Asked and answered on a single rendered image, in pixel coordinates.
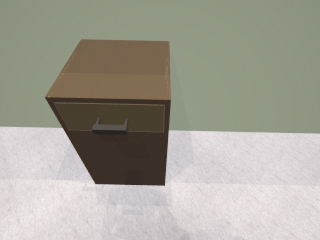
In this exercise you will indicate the cabinet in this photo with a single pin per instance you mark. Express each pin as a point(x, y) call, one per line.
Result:
point(118, 72)

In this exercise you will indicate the drawer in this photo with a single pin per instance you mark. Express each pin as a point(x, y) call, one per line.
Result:
point(141, 117)

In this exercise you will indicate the handle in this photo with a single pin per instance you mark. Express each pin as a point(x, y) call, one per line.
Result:
point(110, 129)

